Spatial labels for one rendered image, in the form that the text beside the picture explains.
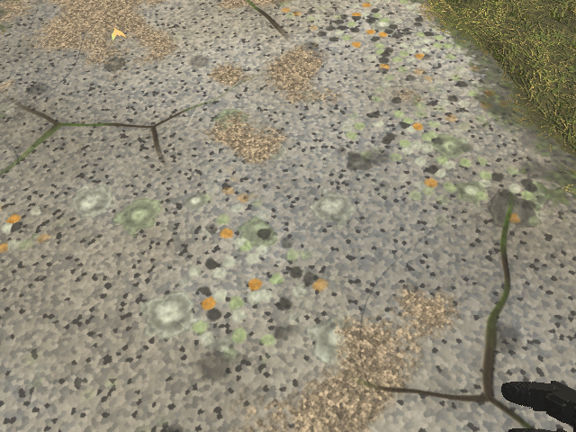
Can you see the robot right hand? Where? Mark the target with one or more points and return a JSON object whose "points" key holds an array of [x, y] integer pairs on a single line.
{"points": [[557, 399]]}

